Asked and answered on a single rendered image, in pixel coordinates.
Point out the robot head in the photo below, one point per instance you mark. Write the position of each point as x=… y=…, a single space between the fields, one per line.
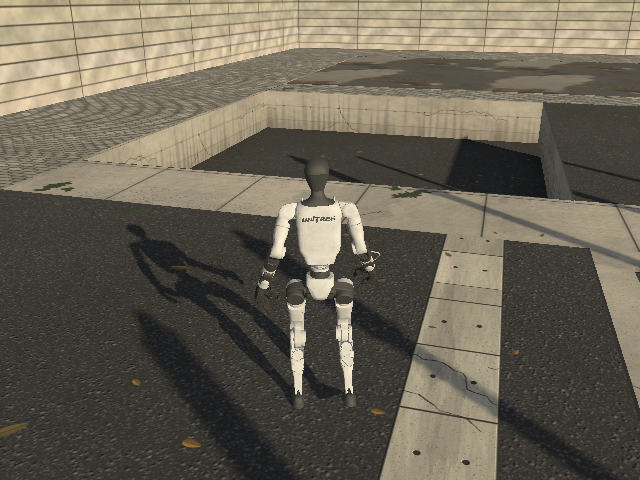
x=316 y=173

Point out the robot left upper arm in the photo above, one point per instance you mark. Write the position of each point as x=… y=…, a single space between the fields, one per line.
x=286 y=213

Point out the right robot hand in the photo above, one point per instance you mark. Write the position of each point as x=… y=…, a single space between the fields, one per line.
x=370 y=278

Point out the left robot hand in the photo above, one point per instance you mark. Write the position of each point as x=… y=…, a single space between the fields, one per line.
x=260 y=296

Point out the robot left forearm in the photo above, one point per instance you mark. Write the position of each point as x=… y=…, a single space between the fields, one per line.
x=268 y=270

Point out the robot right forearm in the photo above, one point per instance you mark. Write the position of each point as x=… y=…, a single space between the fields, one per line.
x=366 y=259

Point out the robot right upper arm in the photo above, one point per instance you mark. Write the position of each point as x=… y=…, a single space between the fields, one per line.
x=350 y=211

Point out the robot right shin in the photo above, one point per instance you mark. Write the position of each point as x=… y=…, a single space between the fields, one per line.
x=347 y=360

